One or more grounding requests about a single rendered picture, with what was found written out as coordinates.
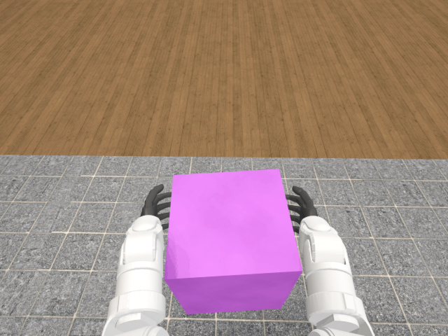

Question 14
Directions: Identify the carton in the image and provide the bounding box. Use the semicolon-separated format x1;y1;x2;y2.
164;169;302;314

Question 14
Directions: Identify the left robot forearm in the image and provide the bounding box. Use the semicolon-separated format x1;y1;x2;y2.
101;215;166;336

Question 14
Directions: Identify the robot left hand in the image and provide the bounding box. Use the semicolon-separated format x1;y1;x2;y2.
140;184;172;230

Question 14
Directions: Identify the robot right hand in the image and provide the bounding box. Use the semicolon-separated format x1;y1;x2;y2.
285;186;318;234

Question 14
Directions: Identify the right robot forearm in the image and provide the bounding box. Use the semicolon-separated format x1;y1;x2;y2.
299;216;375;336

